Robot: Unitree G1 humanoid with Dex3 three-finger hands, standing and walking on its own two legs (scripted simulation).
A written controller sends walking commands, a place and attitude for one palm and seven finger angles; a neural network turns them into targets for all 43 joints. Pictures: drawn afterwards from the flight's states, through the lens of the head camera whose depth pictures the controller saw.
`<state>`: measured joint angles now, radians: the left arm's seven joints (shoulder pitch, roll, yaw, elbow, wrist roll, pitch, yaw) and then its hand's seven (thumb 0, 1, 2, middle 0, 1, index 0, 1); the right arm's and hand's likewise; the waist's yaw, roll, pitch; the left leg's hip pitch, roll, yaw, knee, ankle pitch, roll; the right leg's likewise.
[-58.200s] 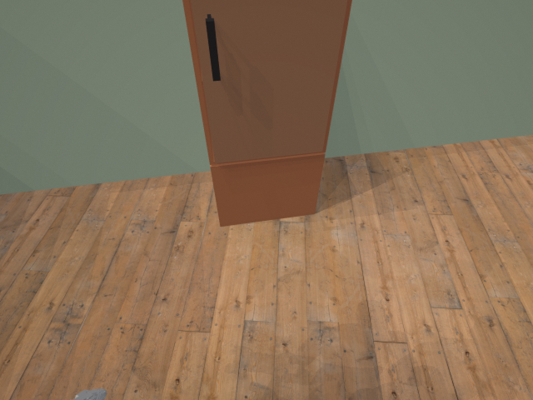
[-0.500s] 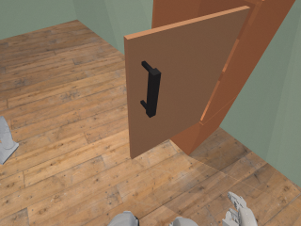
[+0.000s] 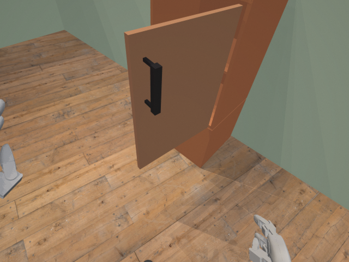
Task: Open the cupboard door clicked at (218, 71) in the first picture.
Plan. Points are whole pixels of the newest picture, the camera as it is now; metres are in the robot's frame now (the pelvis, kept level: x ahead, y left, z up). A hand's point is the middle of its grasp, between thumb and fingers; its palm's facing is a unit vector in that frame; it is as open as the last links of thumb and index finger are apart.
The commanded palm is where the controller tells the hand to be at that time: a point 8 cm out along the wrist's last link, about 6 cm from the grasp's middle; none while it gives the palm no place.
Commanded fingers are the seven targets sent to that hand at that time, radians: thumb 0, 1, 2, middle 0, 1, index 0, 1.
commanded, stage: stop stepping back and stand still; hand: left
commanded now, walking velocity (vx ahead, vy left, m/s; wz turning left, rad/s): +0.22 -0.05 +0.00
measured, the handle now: (151, 87) +0.55 +0.09 +0.10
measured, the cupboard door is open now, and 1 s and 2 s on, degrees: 81 81 81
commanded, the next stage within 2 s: let the arm hang, fingers relaxed in 0.72 s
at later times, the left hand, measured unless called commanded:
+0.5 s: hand out of the picture +0.12 +0.27 +0.18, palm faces +0.48 -0.73 -0.48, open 7.4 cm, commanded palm +0.06 +0.30 +0.18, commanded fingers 0.00 0.90 0.90 -0.20 -0.30 -0.20 -0.30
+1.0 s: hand out of the picture +0.11 +0.25 -0.08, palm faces +0.14 -0.91 -0.39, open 7.4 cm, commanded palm none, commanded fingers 0.00 0.90 0.90 -0.20 -0.30 -0.20 -0.30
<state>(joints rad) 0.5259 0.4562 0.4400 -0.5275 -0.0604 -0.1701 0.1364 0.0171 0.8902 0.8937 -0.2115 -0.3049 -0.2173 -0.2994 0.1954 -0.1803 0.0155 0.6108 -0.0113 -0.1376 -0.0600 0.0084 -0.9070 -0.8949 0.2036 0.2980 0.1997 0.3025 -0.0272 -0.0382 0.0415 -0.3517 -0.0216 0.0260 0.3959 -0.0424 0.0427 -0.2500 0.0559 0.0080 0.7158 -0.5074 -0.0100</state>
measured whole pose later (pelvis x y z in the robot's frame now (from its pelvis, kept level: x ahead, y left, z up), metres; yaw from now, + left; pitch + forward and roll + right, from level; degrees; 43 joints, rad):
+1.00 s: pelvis -0.05 +0.00 -0.01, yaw +7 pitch +1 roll +2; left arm 0.21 0.29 0.07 0.50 0.03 0.02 0.01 0.01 0.91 0.89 -0.20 -0.30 -0.20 -0.30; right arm 0.12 -0.30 -0.01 0.79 -0.03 -0.03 0.00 0.00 -0.91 -0.90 0.20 0.30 0.20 0.30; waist -0.01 0.03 0.01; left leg -0.36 -0.04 0.01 0.59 -0.25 0.01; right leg -0.30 0.00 0.01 0.66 -0.36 -0.02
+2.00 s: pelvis -0.05 +0.01 +0.01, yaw +6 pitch -2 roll +0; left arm 0.28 0.13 0.01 1.15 0.01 -0.01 0.03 0.01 0.92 0.89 -0.20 -0.30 -0.20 -0.30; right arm 0.27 -0.14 -0.01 1.14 -0.02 0.01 -0.03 0.00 -0.91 -0.90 0.20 0.30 0.20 0.30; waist -0.01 0.02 0.05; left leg -0.21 -0.02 0.00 0.41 -0.17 0.01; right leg -0.13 0.02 0.01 0.42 -0.26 -0.02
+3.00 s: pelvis -0.04 +0.00 +0.01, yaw +7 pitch -2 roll +0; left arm 0.19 0.22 0.01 1.14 0.01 -0.02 0.02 0.01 0.91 0.89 -0.20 -0.30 -0.21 -0.30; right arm 0.17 -0.23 -0.01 1.15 -0.02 0.01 -0.03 0.00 -0.91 -0.89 0.20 0.30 0.20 0.30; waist 0.00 0.02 0.06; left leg -0.17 -0.01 -0.01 0.35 -0.16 0.00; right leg -0.07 0.03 0.00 0.35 -0.24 -0.03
